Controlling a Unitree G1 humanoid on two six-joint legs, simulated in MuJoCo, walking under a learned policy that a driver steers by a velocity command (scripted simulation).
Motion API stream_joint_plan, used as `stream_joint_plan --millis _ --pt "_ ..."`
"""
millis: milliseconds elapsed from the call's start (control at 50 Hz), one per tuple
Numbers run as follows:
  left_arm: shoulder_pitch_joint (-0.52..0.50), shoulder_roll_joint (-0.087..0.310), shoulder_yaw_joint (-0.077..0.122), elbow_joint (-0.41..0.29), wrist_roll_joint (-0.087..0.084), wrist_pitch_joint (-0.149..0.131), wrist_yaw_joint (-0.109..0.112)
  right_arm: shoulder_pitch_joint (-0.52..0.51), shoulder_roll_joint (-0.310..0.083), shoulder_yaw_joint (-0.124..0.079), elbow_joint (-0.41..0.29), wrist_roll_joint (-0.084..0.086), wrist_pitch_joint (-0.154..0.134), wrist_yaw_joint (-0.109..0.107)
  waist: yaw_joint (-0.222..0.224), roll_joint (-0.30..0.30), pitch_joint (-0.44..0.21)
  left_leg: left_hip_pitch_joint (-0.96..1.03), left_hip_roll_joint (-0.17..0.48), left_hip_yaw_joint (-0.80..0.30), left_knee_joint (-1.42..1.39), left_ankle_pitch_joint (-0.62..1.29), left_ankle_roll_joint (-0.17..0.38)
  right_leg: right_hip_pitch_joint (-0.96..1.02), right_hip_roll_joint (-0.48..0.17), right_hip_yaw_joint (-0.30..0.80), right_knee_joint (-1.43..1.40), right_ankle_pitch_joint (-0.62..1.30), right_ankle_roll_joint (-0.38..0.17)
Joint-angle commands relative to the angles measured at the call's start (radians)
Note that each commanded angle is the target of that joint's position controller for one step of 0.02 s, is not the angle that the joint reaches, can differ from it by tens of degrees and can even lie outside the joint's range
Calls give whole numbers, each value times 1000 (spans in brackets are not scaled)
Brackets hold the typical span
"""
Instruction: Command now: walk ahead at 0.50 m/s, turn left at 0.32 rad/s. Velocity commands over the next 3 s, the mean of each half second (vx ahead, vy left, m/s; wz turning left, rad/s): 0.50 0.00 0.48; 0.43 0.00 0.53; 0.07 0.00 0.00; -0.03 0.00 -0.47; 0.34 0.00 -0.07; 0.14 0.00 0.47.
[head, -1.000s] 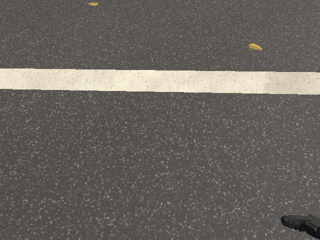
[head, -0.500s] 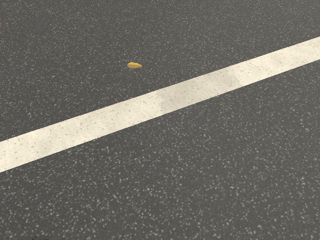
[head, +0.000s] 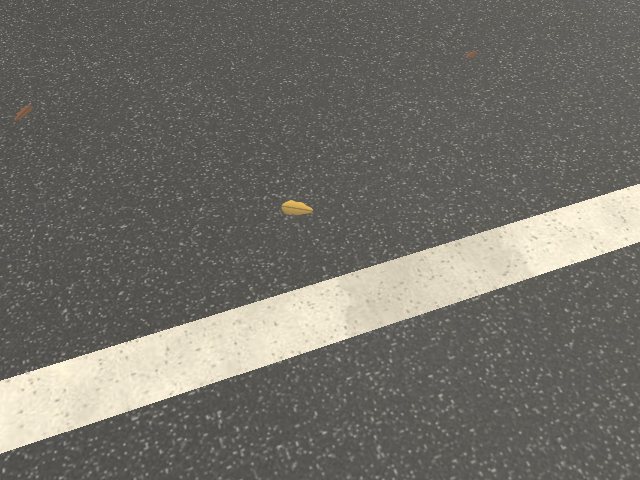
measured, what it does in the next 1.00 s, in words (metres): walks ahead, turning left: left foot, then right foot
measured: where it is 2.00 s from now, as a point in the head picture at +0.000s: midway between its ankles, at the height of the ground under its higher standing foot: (293, 440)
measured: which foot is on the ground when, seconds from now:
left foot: up 0.00-0.16, down 0.18-0.64, up 0.66-1.00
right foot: down 0.00-0.20, up 0.22-0.62, down 0.64-1.00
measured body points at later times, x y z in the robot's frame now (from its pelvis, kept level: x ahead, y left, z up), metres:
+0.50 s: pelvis +0.30 +0.05 +0.00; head +0.34 +0.07 +0.45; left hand +0.43 +0.35 -0.09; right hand +0.45 -0.20 -0.11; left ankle +0.25 +0.12 -0.74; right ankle +0.51 -0.09 -0.69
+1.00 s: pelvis +0.55 +0.09 +0.00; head +0.59 +0.11 +0.45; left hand +0.42 +0.35 -0.13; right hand +0.86 +0.00 -0.09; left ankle +0.60 +0.29 -0.70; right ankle +0.55 -0.04 -0.74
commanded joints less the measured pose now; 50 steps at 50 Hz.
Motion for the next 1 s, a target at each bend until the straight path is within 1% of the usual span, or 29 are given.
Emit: stream_joint_plan --millis 20,80,120,160,180,200,220,240,260,280,300,340,380,460,500,560,600,620,640,660,680,700,720,740,780,840,880,940,1000 --pt "10 162 44 -25 -8 -8 10 -131 -37 0 -102 1 -19 20 38 -80 67 18 -19 28 -105 58 23 -32 -293 26 -81 366 -88" --pt "34 174 50 0 -16 18 17 -172 -35 3 -143 -3 -21 45 43 -80 67 -37 -43 66 -151 -69 58 111 -336 8 3 536 -79" --pt "13 200 56 -3 -19 36 29 -137 -58 -8 -158 -6 -17 54 5 -118 15 45 -97 128 -152 -187 94 152 -339 -19 123 867 -55" --pt "-8 224 60 -11 -18 53 44 31 -124 -42 -136 -7 -8 47 -95 -150 -99 285 -169 166 -149 -255 144 119 -320 -50 379 1115 -23" --pt "-25 220 55 -21 -20 51 51 189 -181 -70 -108 -5 -4 32 -187 -109 -181 559 -155 96 -211 -178 191 -41 -282 -69 622 982 14" --pt "88 111 20 -58 10 27 38 278 -295 -100 -101 -5 1 16 -139 122 -320 985 106 -338 -184 -169 358 -463 -138 -58 1019 277 81" --pt "79 94 0 -65 9 -12 15 283 -254 -84 -113 3 -6 16 -140 141 -459 1167 234 -788 -362 -308 478 -706 13 149 1217 -344 98" --pt "-40 170 22 -90 -39 -40 -3 269 -191 -67 -113 -5 -7 11 -182 61 -358 1113 201 -667 -409 -383 408 -809 -63 231 1238 -279 72" --pt "-106 168 16 -119 -51 -53 -8 205 -163 -59 -122 -5 -8 7 -157 -9 -220 955 165 -536 -427 -360 363 -825 -109 212 1156 -194 55" --pt "-123 157 16 -120 -31 -57 -2 139 -142 -51 -136 -4 -8 6 -109 -77 -122 788 128 -443 -446 -262 340 -789 -144 195 1056 -149 60" --pt "-112 166 25 -117 -12 -49 5 94 -118 -43 -152 -11 -9 3 -70 -66 -78 667 94 -374 -467 -152 329 -716 -171 192 982 -114 71" --pt "-65 151 26 -113 -1 -25 8 56 -113 -41 -170 -17 -8 -4 -24 -22 -59 539 53 -310 -502 -47 332 -635 -183 177 909 -89 104" --pt "-72 124 17 -115 4 -8 15 61 -136 -48 -167 -15 -9 -15 -20 -13 -46 450 25 -235 -508 31 328 -606 -175 146 798 -39 141" --pt "-233 78 -5 -149 0 -11 12 114 -162 -59 -146 -1 8 -36 -86 24 -39 381 -47 -164 -478 -77 257 -509 -116 124 470 261 165" --pt "-282 93 -1 -159 -14 -17 4 155 -166 -60 -133 0 18 -40 -110 39 -49 411 -34 -209 -451 -144 239 -473 -86 134 385 319 166" --pt "-285 138 20 -165 -25 -30 -6 173 -156 -59 -129 5 28 -44 -96 57 -56 498 8 -318 -369 -237 216 -443 -83 175 307 249 137" --pt "-203 159 37 -144 -26 -40 -7 147 -140 -57 -140 1 32 -44 -40 79 -63 509 7 -358 -293 -254 189 -343 -86 166 266 197 94" --pt "-116 184 51 -126 -17 -44 -3 152 -104 -45 -145 -4 32 -43 3 71 -110 482 -34 -330 -186 -251 158 -209 -119 180 248 176 58" --pt "18 236 66 -116 -1 -47 3 176 -36 -21 -159 -14 29 -39 50 -57 -235 382 -103 -235 94 -390 118 21 -293 354 241 80 -4" --pt "89 320 85 -80 10 -30 -2 313 8 -5 -198 13 19 -36 -18 -405 -326 43 -220 -106 412 -732 62 274 -503 843 128 -192 -173" --pt "67 228 69 -94 -16 -27 -7 298 -101 -24 -169 21 18 -39 13 -299 -253 -84 -138 -124 548 -680 45 238 -510 923 78 -429 -170" --pt "30 173 53 -102 -19 -21 -2 188 -151 -41 -179 13 24 -39 42 -206 -136 -115 -108 -105 585 -582 39 137 -463 754 74 -386 -125" --pt "-13 153 43 -104 -9 -16 0 136 -143 -42 -189 2 29 -41 31 -142 -80 -86 -78 -82 570 -507 34 34 -416 612 73 -233 -98" --pt "-41 130 35 -97 -6 -11 2 105 -132 -45 -201 -6 29 -38 18 -141 -34 -68 -54 -85 525 -458 30 -40 -374 511 58 -114 -90" --pt "-56 104 28 -84 -3 -15 8 120 -102 -45 -203 8 36 -26 -12 -187 -19 0 -20 -67 471 -414 27 -113 -329 374 18 9 -79" --pt "-63 133 40 -54 -4 -22 8 78 -63 -37 -226 -1 52 -24 -24 -155 17 -10 -17 -40 370 -395 3 -145 -340 244 -2 316 -108" --pt "-69 157 48 -32 -4 -13 10 57 -36 -27 -235 -13 52 -25 -31 -133 -1 19 -26 -21 248 -341 -10 -140 -336 163 29 562 -116" --pt "-82 174 48 -8 -17 7 15 9 -9 -14 -234 -13 42 -11 -15 -143 -31 152 -54 38 26 -163 -3 -163 -293 50 51 651 -97" --pt "-45 194 50 28 -35 18 16 -49 -20 -18 -250 -16 35 6 3 -142 -49 227 -83 53 -111 -124 24 -111 -309 47 102 636 -83"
